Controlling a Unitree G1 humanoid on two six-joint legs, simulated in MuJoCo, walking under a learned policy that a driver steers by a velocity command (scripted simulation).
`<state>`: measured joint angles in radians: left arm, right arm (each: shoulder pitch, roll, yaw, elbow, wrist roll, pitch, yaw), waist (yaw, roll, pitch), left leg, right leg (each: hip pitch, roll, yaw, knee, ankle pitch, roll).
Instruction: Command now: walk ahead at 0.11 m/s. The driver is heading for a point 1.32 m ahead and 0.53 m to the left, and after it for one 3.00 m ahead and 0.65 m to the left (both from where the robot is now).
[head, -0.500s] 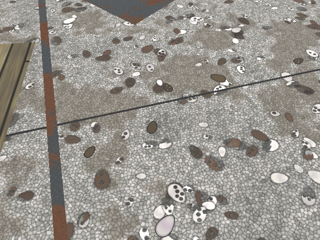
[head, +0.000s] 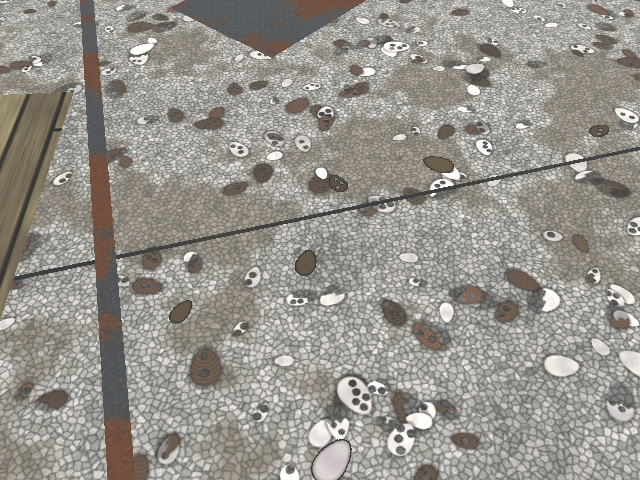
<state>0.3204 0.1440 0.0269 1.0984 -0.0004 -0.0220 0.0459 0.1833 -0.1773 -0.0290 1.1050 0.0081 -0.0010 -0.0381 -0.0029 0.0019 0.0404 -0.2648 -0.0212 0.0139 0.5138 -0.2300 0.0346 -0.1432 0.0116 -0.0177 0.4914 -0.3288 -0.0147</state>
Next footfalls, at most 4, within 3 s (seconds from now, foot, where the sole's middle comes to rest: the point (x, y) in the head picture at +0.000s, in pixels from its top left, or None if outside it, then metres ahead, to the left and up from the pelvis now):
0.76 right None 0.50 -0.08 -0.77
1.28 left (201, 423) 0.63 0.29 -0.77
1.84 right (210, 277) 1.02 0.31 -0.77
2.38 left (76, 251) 1.12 0.68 -0.77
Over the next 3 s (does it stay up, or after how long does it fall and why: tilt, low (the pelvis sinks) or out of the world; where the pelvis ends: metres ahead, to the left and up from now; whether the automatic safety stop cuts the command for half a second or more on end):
stays up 1.24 0.61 -0.01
